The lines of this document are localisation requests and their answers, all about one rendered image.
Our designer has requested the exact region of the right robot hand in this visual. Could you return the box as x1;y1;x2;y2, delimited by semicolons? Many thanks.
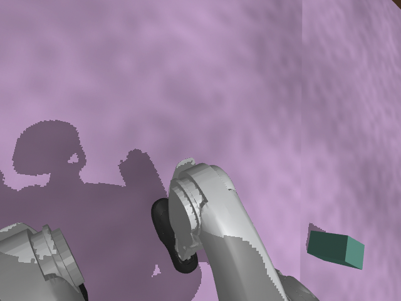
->
275;269;319;301

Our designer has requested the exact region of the right robot foot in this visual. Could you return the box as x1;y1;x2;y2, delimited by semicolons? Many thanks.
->
151;198;198;273

